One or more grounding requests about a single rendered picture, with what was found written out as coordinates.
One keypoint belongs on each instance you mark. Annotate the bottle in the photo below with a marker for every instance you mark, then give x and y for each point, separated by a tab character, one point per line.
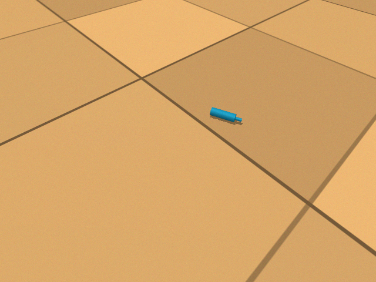
224	115

